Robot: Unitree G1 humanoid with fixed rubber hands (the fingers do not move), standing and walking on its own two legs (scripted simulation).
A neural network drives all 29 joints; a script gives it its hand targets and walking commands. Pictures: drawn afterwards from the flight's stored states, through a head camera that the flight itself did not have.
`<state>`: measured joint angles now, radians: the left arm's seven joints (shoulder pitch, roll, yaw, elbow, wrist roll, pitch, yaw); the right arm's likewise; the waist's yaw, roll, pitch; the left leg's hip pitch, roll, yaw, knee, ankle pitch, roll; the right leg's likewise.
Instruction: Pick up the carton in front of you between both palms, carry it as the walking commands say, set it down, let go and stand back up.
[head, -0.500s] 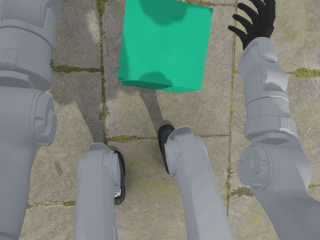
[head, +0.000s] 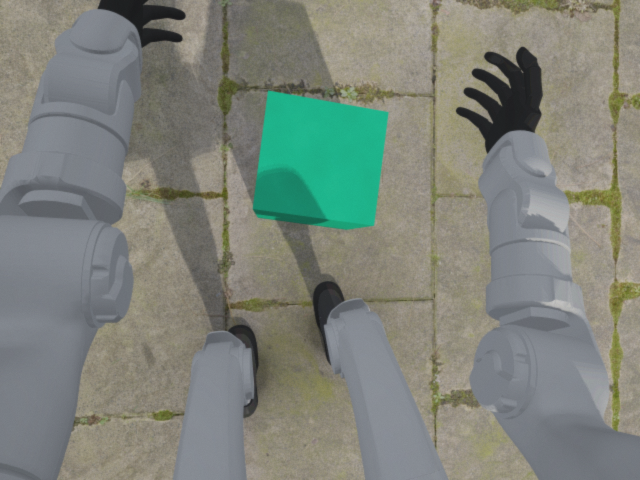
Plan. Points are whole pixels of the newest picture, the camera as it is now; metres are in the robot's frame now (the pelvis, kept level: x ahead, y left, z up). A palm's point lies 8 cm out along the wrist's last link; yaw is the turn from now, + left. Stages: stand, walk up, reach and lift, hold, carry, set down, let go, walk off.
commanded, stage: let go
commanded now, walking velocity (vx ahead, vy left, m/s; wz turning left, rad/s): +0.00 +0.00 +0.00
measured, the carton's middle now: (314, 172) +0.49 -0.11 -0.48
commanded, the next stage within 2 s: stand in 1.52 s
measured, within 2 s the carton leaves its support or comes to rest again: neither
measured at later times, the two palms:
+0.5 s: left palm (39, 191) +0.43 +0.14 +0.01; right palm (610, 220) +0.34 -0.27 +0.03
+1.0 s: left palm out of the picture +0.30 +0.21 +0.09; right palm out of the picture +0.26 -0.24 +0.10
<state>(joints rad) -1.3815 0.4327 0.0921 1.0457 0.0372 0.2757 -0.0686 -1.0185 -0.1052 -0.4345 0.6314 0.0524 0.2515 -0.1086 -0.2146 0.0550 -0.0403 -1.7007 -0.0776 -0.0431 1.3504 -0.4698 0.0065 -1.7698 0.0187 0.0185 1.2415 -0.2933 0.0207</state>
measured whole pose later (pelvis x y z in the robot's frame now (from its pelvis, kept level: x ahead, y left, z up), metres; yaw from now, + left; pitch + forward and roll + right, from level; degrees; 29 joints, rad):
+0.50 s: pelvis +0.05 -0.03 +0.12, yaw +2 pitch +29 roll +1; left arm -0.50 0.13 0.20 0.61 0.11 0.13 0.11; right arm -0.32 -0.18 -0.16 0.50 -0.03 0.11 0.13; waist -0.14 -0.01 -0.03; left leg -0.98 -0.06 -0.09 0.82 -0.35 -0.02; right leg -1.07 0.02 0.00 0.78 -0.22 -0.03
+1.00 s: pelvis +0.10 +0.00 +0.17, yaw -1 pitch +4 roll -1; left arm 0.12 0.18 0.07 0.50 0.04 0.03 -0.01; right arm 0.22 -0.21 -0.02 0.41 0.04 0.05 0.07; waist -0.04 0.00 0.05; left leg -0.22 -0.02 -0.06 0.49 -0.34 0.01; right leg -0.32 0.04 0.04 0.46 -0.21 0.00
